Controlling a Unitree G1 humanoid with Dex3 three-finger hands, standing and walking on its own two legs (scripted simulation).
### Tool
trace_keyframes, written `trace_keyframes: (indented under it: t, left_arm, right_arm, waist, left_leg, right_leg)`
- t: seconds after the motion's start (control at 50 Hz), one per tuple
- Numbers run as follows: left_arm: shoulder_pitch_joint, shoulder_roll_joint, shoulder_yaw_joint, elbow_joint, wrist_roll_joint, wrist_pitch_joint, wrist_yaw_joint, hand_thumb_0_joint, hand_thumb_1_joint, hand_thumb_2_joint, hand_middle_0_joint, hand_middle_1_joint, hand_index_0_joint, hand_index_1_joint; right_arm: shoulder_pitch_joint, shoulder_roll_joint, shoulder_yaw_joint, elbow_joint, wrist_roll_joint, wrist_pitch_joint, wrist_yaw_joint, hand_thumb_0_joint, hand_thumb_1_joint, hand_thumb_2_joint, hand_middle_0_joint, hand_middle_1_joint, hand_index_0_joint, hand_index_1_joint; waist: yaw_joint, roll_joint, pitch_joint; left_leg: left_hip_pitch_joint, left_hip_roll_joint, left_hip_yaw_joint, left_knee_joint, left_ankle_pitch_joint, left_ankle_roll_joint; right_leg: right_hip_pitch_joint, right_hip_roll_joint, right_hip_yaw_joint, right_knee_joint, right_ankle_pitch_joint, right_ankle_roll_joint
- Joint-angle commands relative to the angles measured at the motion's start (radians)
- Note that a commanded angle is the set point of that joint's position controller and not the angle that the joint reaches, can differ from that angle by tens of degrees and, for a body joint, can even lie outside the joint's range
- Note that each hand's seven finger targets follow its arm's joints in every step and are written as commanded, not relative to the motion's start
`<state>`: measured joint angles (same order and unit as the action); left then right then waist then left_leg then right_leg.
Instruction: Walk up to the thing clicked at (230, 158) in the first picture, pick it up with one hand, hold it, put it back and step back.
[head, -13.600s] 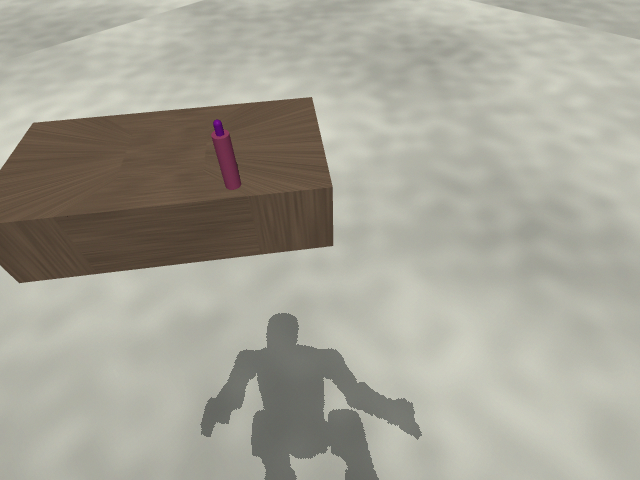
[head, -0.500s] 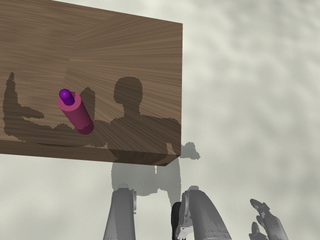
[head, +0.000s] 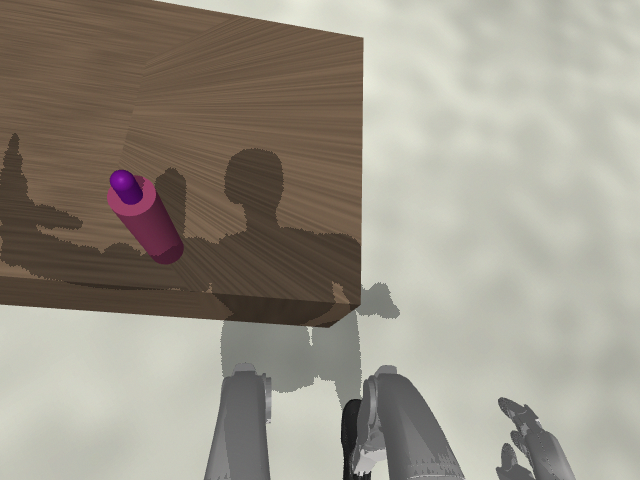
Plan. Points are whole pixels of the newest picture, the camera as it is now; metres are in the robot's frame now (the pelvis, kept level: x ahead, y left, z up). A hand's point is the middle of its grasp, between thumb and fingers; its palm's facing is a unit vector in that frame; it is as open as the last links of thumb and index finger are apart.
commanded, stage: go down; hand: left
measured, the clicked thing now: (148, 220) +0.46 +0.27 -0.16
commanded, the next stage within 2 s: none
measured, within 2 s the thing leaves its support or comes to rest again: neither
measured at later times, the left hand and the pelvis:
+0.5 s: hand out of the picture +0.35 +0.47 +0.06, palm faces +0.35 -0.94 +0.00, open 17.6 cm; pelvis +0.00 +0.00 +0.00, yaw +0 degrees
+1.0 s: hand out of the picture +0.36 +0.47 +0.07, palm faces +0.37 -0.93 +0.00, open 17.5 cm; pelvis +0.00 +0.00 +0.00, yaw +0 degrees
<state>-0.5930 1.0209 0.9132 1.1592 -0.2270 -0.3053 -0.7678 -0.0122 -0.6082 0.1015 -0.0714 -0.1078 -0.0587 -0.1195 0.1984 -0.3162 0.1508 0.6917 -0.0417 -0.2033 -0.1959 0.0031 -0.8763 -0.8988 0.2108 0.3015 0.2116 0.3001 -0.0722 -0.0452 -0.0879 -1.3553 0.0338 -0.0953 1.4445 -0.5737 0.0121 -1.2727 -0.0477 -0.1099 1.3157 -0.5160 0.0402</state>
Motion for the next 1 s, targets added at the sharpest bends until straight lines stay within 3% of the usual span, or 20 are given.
trace_keyframes:
  t: [0.0,0.08,0.1,0.16,0.24,0.3,0.36,0.42,0.5,0.54,0.58,0.64,0.68,0.74,0.76,0.8,0.84,0.88,0.98]
  left_arm:
    - [-0.199,0.458,0.043,-0.219,-0.041,-0.04,0.003,0.0,-0.601,0.093,-0.075,-0.103,-0.063,-0.117]
    - [-0.197,0.475,0.054,-0.232,-0.036,-0.038,0.017,0.0,-0.583,0.099,-0.073,-0.1,-0.06,-0.114]
    - [-0.176,0.45,0.049,-0.205,-0.039,-0.037,0.019,0.0,-0.575,0.102,-0.069,-0.103,-0.058,-0.116]
    - [-0.175,0.478,0.075,-0.227,-0.044,-0.039,0.024,0.0,-0.596,0.098,-0.072,-0.105,-0.059,-0.119]
    - [-0.158,0.461,0.075,-0.2,-0.049,-0.041,0.017,0.0,-0.604,0.098,-0.073,-0.105,-0.06,-0.119]
    - [-0.157,0.444,0.065,-0.163,-0.048,-0.044,0.017,0.0,-0.611,0.097,-0.07,-0.108,-0.06,-0.12]
    - [-0.174,0.466,0.074,-0.18,-0.046,-0.062,0.017,0.0,-0.598,0.097,-0.068,-0.099,-0.06,-0.11]
    - [-0.185,0.463,0.077,-0.202,-0.056,-0.071,0.014,0.0,-0.61,0.091,-0.07,-0.102,-0.062,-0.113]
    - [-0.203,0.445,0.057,-0.206,-0.055,-0.068,0.012,0.0,-0.585,0.099,-0.066,-0.1,-0.059,-0.11]
    - [-0.236,0.471,0.06,-0.255,-0.052,-0.067,0.018,0.0,-0.565,0.098,-0.066,-0.099,-0.06,-0.107]
    - [-0.248,0.491,0.073,-0.282,-0.051,-0.062,0.022,0.0,-0.543,0.103,-0.061,-0.097,-0.055,-0.105]
    - [-0.229,0.457,0.052,-0.262,-0.046,-0.043,0.027,0.0,-0.549,0.106,-0.062,-0.098,-0.054,-0.108]
    - [-0.211,0.459,0.066,-0.243,-0.046,-0.035,0.036,0.0,-0.562,0.102,-0.064,-0.098,-0.056,-0.109]
    - [-0.202,0.469,0.075,-0.242,-0.042,-0.03,0.046,0.0,-0.579,0.095,-0.064,-0.104,-0.059,-0.111]
    - [-0.202,0.471,0.075,-0.237,-0.04,-0.028,0.049,0.0,-0.599,0.089,-0.068,-0.102,-0.064,-0.109]
    - [-0.177,0.445,0.068,-0.209,-0.045,-0.028,0.053,0.0,-0.595,0.098,-0.062,-0.105,-0.06,-0.111]
    - [-0.158,0.435,0.073,-0.187,-0.052,-0.03,0.051,0.0,-0.606,0.093,-0.063,-0.1,-0.059,-0.107]
    - [-0.164,0.467,0.084,-0.201,-0.047,-0.039,0.052,0.0,-0.61,0.091,-0.066,-0.101,-0.061,-0.108]
    - [-0.17,0.446,0.08,-0.19,-0.056,-0.062,0.035,0.0,-0.611,0.085,-0.068,-0.099,-0.062,-0.109]
  right_arm:
    - [0.141,-0.229,-0.088,-0.051,0.003,-0.029,-0.024,0.0,-0.877,-0.897,0.2,0.3,0.2,0.3]
    - [0.138,-0.22,-0.084,-0.056,0.004,-0.025,-0.021,0.0,-0.874,-0.897,0.2,0.3,0.2,0.3]
    - [0.139,-0.217,-0.084,-0.054,0.006,-0.025,-0.021,0.0,-0.873,-0.897,0.2,0.3,0.2,0.3]
    - [0.145,-0.218,-0.083,-0.053,0.007,-0.024,-0.02,0.0,-0.88,-0.898,0.2,0.3,0.2,0.3]
    - [0.144,-0.218,-0.082,-0.05,0.004,-0.024,-0.018,0.0,-0.88,-0.898,0.2,0.3,0.2,0.3]
    - [0.138,-0.217,-0.083,-0.053,0.003,-0.025,-0.017,0.0,-0.88,-0.898,0.2,0.3,0.2,0.3]
    - [0.128,-0.214,-0.082,-0.059,0.001,-0.026,-0.017,0.0,-0.872,-0.896,0.2,0.3,0.2,0.3]
    - [0.139,-0.221,-0.083,-0.057,0.001,-0.028,-0.015,0.0,-0.879,-0.897,0.2,0.3,0.2,0.3]
    - [0.133,-0.225,-0.087,-0.06,0.002,-0.028,-0.016,0.0,-0.873,-0.895,0.2,0.3,0.2,0.3]
    - [0.138,-0.228,-0.09,-0.058,0.003,-0.029,-0.018,0.0,-0.869,-0.894,0.2,0.3,0.2,0.3]
    - [0.148,-0.233,-0.09,-0.048,0.006,-0.027,-0.018,0.0,-0.872,-0.895,0.2,0.3,0.2,0.3]
    - [0.145,-0.232,-0.09,-0.049,0.006,-0.023,-0.017,0.0,-0.872,-0.896,0.2,0.3,0.2,0.3]
    - [0.148,-0.226,-0.087,-0.044,0.005,-0.019,-0.017,0.0,-0.874,-0.896,0.2,0.3,0.2,0.3]
    - [0.147,-0.217,-0.085,-0.051,0.007,-0.017,-0.014,0.0,-0.879,-0.897,0.2,0.3,0.2,0.3]
    - [0.14,-0.213,-0.084,-0.059,0.007,-0.016,-0.013,0.0,-0.874,-0.895,0.2,0.3,0.2,0.3]
    - [0.137,-0.213,-0.086,-0.061,0.01,-0.017,-0.014,0.0,-0.875,-0.895,0.2,0.3,0.2,0.3]
    - [0.133,-0.209,-0.083,-0.064,0.009,-0.019,-0.014,0.0,-0.877,-0.896,0.2,0.3,0.2,0.3]
    - [0.14,-0.209,-0.081,-0.06,0.008,-0.019,-0.011,0.0,-0.877,-0.896,0.2,0.3,0.2,0.3]
    - [0.14,-0.218,-0.085,-0.061,0.004,-0.022,-0.012,0.0,-0.881,-0.897,0.2,0.3,0.2,0.3]
  waist:
    - [0.043,0.332,-0.531]
    - [0.055,0.328,-0.522]
    - [0.043,0.311,-0.515]
    - [0.054,0.312,-0.537]
    - [0.049,0.295,-0.537]
    - [0.041,0.269,-0.493]
    - [0.049,0.289,-0.493]
    - [0.043,0.302,-0.52]
    - [0.039,0.308,-0.521]
    - [0.046,0.347,-0.545]
    - [0.05,0.377,-0.573]
    - [0.052,0.384,-0.549]
    - [0.05,0.35,-0.548]
    - [0.049,0.32,-0.536]
    - [0.055,0.298,-0.525]
    - [0.045,0.28,-0.507]
    - [0.044,0.257,-0.503]
    - [0.048,0.271,-0.5]
    - [0.038,0.281,-0.508]
  left_leg:
    - [0.569,-0.01,-0.05,-0.251,0.334,-0.035]
    - [0.544,-0.016,-0.038,-0.245,0.327,-0.031]
    - [0.53,-0.017,-0.039,-0.237,0.341,-0.029]
    - [0.548,-0.018,-0.036,-0.231,0.403,-0.028]
    - [0.554,-0.017,-0.031,-0.217,0.46,-0.027]
    - [0.503,-0.018,-0.029,-0.222,0.393,-0.022]
    - [0.474,-0.019,-0.024,-0.222,0.313,-0.022]
    - [0.495,-0.017,-0.029,-0.221,0.335,-0.025]
    - [0.502,-0.014,-0.036,-0.227,0.281,-0.027]
    - [0.521,-0.013,-0.038,-0.228,0.273,-0.03]
    - [0.573,-0.007,-0.055,-0.232,0.321,-0.038]
    - [0.616,-0.001,-0.075,-0.247,0.368,-0.05]
    - [0.582,-0.009,-0.058,-0.23,0.391,-0.041]
    - [0.528,-0.017,-0.038,-0.223,0.371,-0.028]
    - [0.501,-0.021,-0.029,-0.232,0.323,-0.023]
    - [0.485,-0.02,-0.022,-0.23,0.304,-0.019]
    - [0.464,-0.023,-0.013,-0.217,0.321,-0.016]
    - [0.459,-0.023,-0.013,-0.209,0.358,-0.018]
    - [0.482,-0.018,-0.019,-0.208,0.356,-0.022]
  right_leg:
    - [0.097,0.051,0.022,-0.111,0.137,-0.065]
    - [0.122,0.049,0.028,-0.12,0.139,-0.067]
    - [0.115,0.049,0.025,-0.119,0.148,-0.066]
    - [0.131,0.049,0.024,-0.118,0.179,-0.068]
    - [0.129,0.052,0.02,-0.117,0.208,-0.067]
    - [0.118,0.054,0.024,-0.12,0.177,-0.068]
    - [0.117,0.052,0.031,-0.115,0.137,-0.069]
    - [0.11,0.049,0.029,-0.105,0.151,-0.069]
    - [0.093,0.05,0.029,-0.1,0.119,-0.067]
    - [0.09,0.048,0.033,-0.094,0.115,-0.066]
    - [0.067,0.047,0.026,-0.083,0.129,-0.066]
    - [0.036,0.05,0.017,-0.078,0.133,-0.068]
    - [0.066,0.049,0.017,-0.091,0.151,-0.068]
    - [0.111,0.048,0.025,-0.105,0.165,-0.067]
    - [0.144,0.049,0.029,-0.116,0.148,-0.067]
    - [0.14,0.051,0.032,-0.121,0.143,-0.066]
    - [0.15,0.053,0.033,-0.123,0.16,-0.065]
    - [0.156,0.05,0.033,-0.119,0.178,-0.067]
    - [0.12,0.05,0.032,-0.11,0.165,-0.068]
